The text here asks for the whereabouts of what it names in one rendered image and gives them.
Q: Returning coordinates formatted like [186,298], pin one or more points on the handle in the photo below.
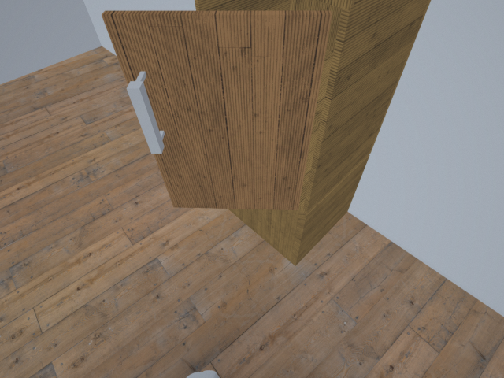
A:
[141,103]

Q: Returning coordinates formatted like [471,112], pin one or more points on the cupboard door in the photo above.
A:
[235,93]

